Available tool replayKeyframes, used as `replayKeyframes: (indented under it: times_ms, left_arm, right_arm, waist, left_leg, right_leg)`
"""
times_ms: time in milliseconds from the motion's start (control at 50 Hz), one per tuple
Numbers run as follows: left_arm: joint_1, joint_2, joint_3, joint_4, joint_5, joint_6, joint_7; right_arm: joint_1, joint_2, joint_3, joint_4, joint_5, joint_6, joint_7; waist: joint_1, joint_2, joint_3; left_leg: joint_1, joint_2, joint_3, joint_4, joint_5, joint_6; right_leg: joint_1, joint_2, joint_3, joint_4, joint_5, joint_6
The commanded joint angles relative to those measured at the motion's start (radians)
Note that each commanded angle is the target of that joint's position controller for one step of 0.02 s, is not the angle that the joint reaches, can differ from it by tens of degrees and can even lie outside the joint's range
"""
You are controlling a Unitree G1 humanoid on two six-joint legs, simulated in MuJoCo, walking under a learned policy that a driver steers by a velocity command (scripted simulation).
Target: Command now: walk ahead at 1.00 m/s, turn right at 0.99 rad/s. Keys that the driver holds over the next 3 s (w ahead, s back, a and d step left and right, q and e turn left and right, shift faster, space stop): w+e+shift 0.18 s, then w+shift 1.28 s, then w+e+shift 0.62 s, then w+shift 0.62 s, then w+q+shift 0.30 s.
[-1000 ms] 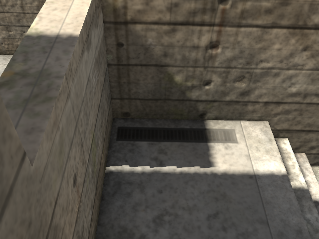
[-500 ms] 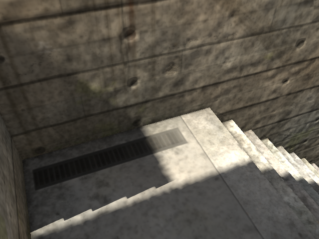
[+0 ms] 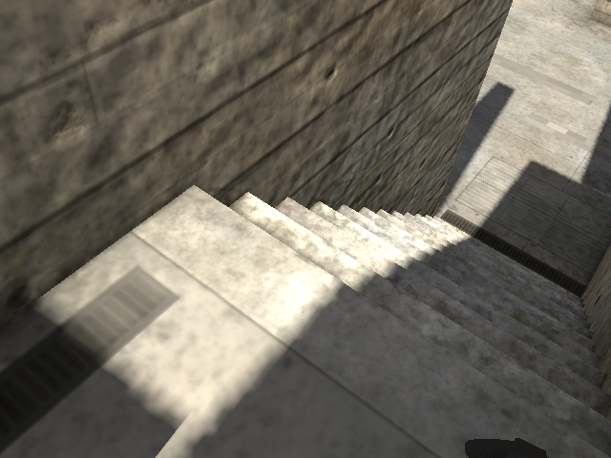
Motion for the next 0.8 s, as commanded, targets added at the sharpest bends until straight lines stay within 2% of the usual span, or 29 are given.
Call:
replayKeyframes:
  times_ms: [20,40,60,80,100,120,140,160,180,200,240,260,320,360,400,420,440,460,480,500,520,560,580,660,720,740,760,780,800]
  left_arm:
    - [-0.31,0.19,0.053,-0.212,-0.031,-0.044,-0.03]
    - [-0.368,0.048,0.018,-0.268,-0.014,-0.056,-0.045]
    - [-0.197,0.022,0.02,-0.321,-0.048,-0.065,-0.053]
    - [-0.2,0.025,0.012,-0.27,-0.021,-0.035,-0.051]
    - [-0.282,0.034,0.013,-0.261,0.017,-0.007,-0.047]
    - [-0.345,0.01,0.005,-0.281,0.018,0.008,-0.043]
    - [-0.352,-0.03,-0.008,-0.305,0.003,0.016,-0.055]
    - [-0.367,-0.036,-0.01,-0.309,-0.007,0.019,-0.069]
    - [-0.404,-0.027,-0.005,-0.323,-0.013,0.027,-0.074]
    - [-0.446,0.0,-0.002,-0.347,-0.006,0.027,-0.075]
    - [-0.503,0.035,0.003,-0.357,0.002,0.024,-0.079]
    - [-0.496,0.024,-0.002,-0.359,0.005,0.032,-0.092]
    - [-0.526,0.022,-0.012,-0.334,0.011,0.037,-0.125]
    - [-0.506,0.05,-0.005,-0.318,0.015,0.031,-0.118]
    - [-0.291,0.102,0.02,-0.262,0.012,0.019,-0.082]
    - [-0.051,0.145,0.039,-0.185,0.009,0.017,-0.069]
    - [0.013,0.21,0.063,-0.151,0.002,0.014,-0.057]
    - [-0.083,0.276,0.069,-0.177,0.008,0.009,-0.05]
    - [-0.081,0.303,0.077,-0.189,0.001,0.014,-0.042]
    - [-0.064,0.264,0.073,-0.152,0.003,0.009,-0.025]
    - [-0.079,0.214,0.063,-0.127,0.006,-0.001,-0.018]
    - [-0.109,0.147,0.041,-0.12,0.02,-0.028,-0.009]
    - [-0.103,0.094,0.024,-0.113,0.013,-0.041,-0.007]
    - [-0.063,0.112,0.012,-0.096,-0.03,-0.075,-0.01]
    - [-0.048,0.151,0.007,-0.098,-0.072,-0.084,-0.017]
    - [-0.033,0.185,0.014,-0.088,-0.061,-0.083,-0.019]
    - [-0.055,0.206,0.016,-0.09,-0.046,-0.079,-0.015]
    - [-0.08,0.232,0.018,-0.111,-0.037,-0.076,-0.017]
    - [-0.133,0.27,0.026,-0.122,-0.032,-0.065,-0.007]
  right_arm:
    - [0.615,-0.173,-0.082,0.158,-0.001,0.018,-0.002]
    - [0.672,-0.267,-0.101,0.163,-0.044,0.003,-0.011]
    - [0.541,-0.35,-0.12,0.088,-0.038,-0.004,-0.008]
    - [0.396,-0.308,-0.123,0.054,-0.01,-0.001,-0.01]
    - [0.314,-0.231,-0.11,0.042,0.011,0.012,-0.016]
    - [0.308,-0.217,-0.105,0.069,0.003,0.012,-0.024]
    - [0.337,-0.195,-0.097,0.107,-0.002,-0.002,-0.026]
    - [0.383,-0.125,-0.079,0.146,-0.008,-0.017,-0.022]
    - [0.384,-0.079,-0.073,0.154,-0.011,-0.027,-0.028]
    - [0.376,-0.08,-0.073,0.162,-0.006,-0.037,-0.03]
    - [0.368,-0.085,-0.079,0.16,-0.013,-0.049,-0.027]
    - [0.386,-0.101,-0.083,0.164,-0.01,-0.053,-0.024]
    - [0.386,-0.17,-0.092,0.145,0.022,-0.065,-0.023]
    - [0.448,-0.24,-0.097,0.155,0.024,-0.058,-0.024]
    - [0.497,-0.288,-0.094,0.182,0.003,-0.039,-0.036]
    - [0.451,-0.328,-0.099,0.168,-0.002,-0.02,-0.04]
    - [0.442,-0.277,-0.099,0.158,-0.007,-0.004,-0.038]
    - [0.466,-0.144,-0.071,0.08,-0.011,-0.021,-0.018]
    - [0.474,-0.213,-0.081,-0.004,0.026,-0.043,-0.009]
    - [0.348,-0.237,-0.086,-0.013,0.027,-0.049,-0.014]
    - [0.333,-0.22,-0.079,-0.015,0.024,-0.047,-0.014]
    - [0.329,-0.176,-0.069,-0.007,-0.005,-0.02,0.002]
    - [0.319,-0.149,-0.065,-0.007,-0.011,0.003,0.012]
    - [0.096,-0.141,-0.046,-0.114,-0.015,0.027,0.019]
    - [0.057,-0.149,-0.046,-0.106,0.005,0.006,0.036]
    - [0.092,-0.159,-0.047,-0.092,0.003,0.018,0.035]
    - [0.191,-0.2,-0.064,-0.053,0.007,0.026,0.025]
    - [0.327,-0.247,-0.088,-0.009,0.007,0.032,0.013]
    - [0.524,-0.297,-0.118,0.049,0.002,0.04,-0.01]
  waist:
    - [-0.374,0.18,-0.223]
    - [-0.343,0.376,-0.201]
    - [-0.155,0.541,-0.257]
    - [-0.106,0.361,-0.113]
    - [-0.11,0.198,0.086]
    - [-0.095,0.15,0.184]
    - [-0.062,0.211,0.223]
    - [-0.049,0.186,0.227]
    - [-0.039,0.219,0.188]
    - [-0.032,0.223,0.181]
    - [-0.015,0.144,0.158]
    - [0.007,0.179,0.097]
    - [0.022,0.049,0.125]
    - [0.031,0.079,0.075]
    - [0.146,0.161,-0.05]
    - [0.266,0.158,-0.149]
    - [0.269,0.125,-0.212]
    - [0.099,-0.196,-0.278]
    - [0.099,-0.192,-0.412]
    - [0.108,-0.049,-0.235]
    - [0.075,0.025,-0.08]
    - [0.003,0.083,-0.015]
    - [-0.027,0.089,0.002]
    - [-0.036,0.036,0.125]
    - [-0.014,0.027,0.097]
    - [-0.024,0.011,0.078]
    - [-0.065,-0.018,0.038]
    - [-0.114,-0.003,-0.058]
    - [-0.228,-0.011,-0.103]
  left_leg:
    - [0.945,-0.103,0.258,-0.248,0.031,-0.021]
    - [0.908,0.102,-0.144,-0.394,-0.228,0.03]
    - [0.963,0.345,-0.798,-0.771,-0.271,0.101]
    - [0.877,0.362,-0.909,-0.856,-0.737,0.164]
    - [0.73,0.304,-0.71,-0.814,-0.8,0.171]
    - [0.594,0.258,-0.506,-0.768,-0.661,0.157]
    - [0.507,0.225,-0.332,-0.747,-0.527,0.13]
    - [0.501,0.17,-0.156,-0.728,-0.314,0.09]
    - [0.52,0.16,-0.074,-0.757,-0.231,0.086]
    - [0.491,0.139,-0.014,-0.789,-0.123,0.086]
    - [0.48,0.083,0.161,-0.824,0.133,0.083]
    - [0.507,0.091,0.185,-0.839,0.167,0.104]
    - [0.454,0.113,0.31,-0.97,0.276,0.136]
    - [0.628,0.146,0.348,-0.861,0.826,0.148]
    - [0.753,0.173,0.352,-0.509,1.247,0.155]
    - [0.703,0.144,0.366,-0.217,1.266,0.153]
    - [0.452,0.07,0.326,0.187,0.695,0.152]
    - [0.115,-0.063,0.281,0.539,-0.232,0.135]
    - [-0.039,-0.11,0.101,0.617,-0.16,0.155]
    - [-0.156,-0.079,0.119,0.612,-0.111,0.155]
    - [-0.179,-0.04,0.138,0.57,-0.102,0.153]
    - [-0.092,0.008,0.119,0.449,-0.104,0.14]
    - [-0.048,0.022,0.115,0.381,-0.098,0.134]
    - [-0.024,0.026,0.186,-0.031,0.11,0.087]
    - [0.35,-0.053,0.258,-0.305,0.51,0.117]
    - [0.427,-0.084,0.276,-0.244,0.5,0.127]
    - [0.465,-0.079,0.227,-0.205,0.525,0.168]
    - [0.65,-0.174,0.327,-0.135,0.483,0.176]
    - [0.841,-0.201,0.308,-0.087,0.31,0.2]
  right_leg:
    - [-0.529,-0.049,0.077,0.217,0.556,-0.092]
    - [-0.612,0.029,0.042,0.659,0.128,-0.054]
    - [-0.72,-0.002,0.018,0.846,0.1,-0.038]
    - [-0.829,-0.075,-0.003,0.937,0.16,-0.045]
    - [-0.867,-0.137,-0.026,0.94,0.206,-0.031]
    - [-0.863,-0.171,-0.027,0.924,0.206,-0.029]
    - [-0.834,-0.204,-0.006,0.883,0.201,-0.021]
    - [-0.8,-0.218,0.004,0.837,0.23,-0.024]
    - [-0.796,-0.207,0.005,0.751,0.28,-0.01]
    - [-0.739,-0.21,0.018,0.644,0.332,0.001]
    - [-0.618,-0.184,-0.004,0.435,0.43,0.0]
    - [-0.546,-0.175,0.006,0.337,0.494,-0.018]
    - [-0.276,-0.154,-0.144,0.028,0.592,-0.058]
    - [-0.197,-0.089,-0.224,-0.041,0.498,-0.086]
    - [0.005,-0.024,-0.24,-0.122,0.365,-0.094]
    - [0.258,-0.028,-0.209,-0.268,0.426,-0.104]
    - [0.504,-0.132,-0.013,-0.269,0.287,-0.116]
    - [0.639,-0.341,0.349,-0.279,0.289,-0.094]
    - [0.718,-0.442,0.675,-0.481,0.356,-0.181]
    - [0.631,-0.426,0.598,-0.55,0.37,-0.213]
    - [0.475,-0.409,0.482,-0.557,0.42,-0.205]
    - [0.25,-0.334,0.342,-0.569,0.437,-0.167]
    - [0.161,-0.31,0.301,-0.59,0.443,-0.152]
    - [-0.004,-0.233,0.132,-0.682,0.67,-0.142]
    - [-0.14,-0.195,0.049,-0.759,0.783,-0.098]
    - [-0.115,-0.231,0.035,-0.756,0.909,-0.093]
    - [-0.005,-0.237,-0.022,-0.644,1.143,-0.057]
    - [-0.022,-0.22,-0.062,-0.489,1.373,-0.041]
    - [-0.095,-0.241,-0.064,-0.217,1.544,-0.009]
Next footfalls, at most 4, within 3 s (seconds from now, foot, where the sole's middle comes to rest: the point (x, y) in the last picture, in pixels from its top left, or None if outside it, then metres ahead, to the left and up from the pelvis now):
0.02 left None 0.18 0.22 -0.73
0.44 right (335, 452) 0.50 -0.09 -0.73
0.82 left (327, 298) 0.88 -0.08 -0.73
1.20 right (394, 324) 0.95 -0.30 -0.93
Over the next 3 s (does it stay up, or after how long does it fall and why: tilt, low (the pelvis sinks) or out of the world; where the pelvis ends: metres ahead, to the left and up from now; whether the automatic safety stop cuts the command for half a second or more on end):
stays up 1.92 -1.01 -1.25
